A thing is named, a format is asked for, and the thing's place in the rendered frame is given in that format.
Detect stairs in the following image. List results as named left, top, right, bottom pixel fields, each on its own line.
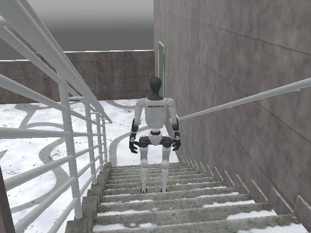
left=89, top=162, right=311, bottom=233

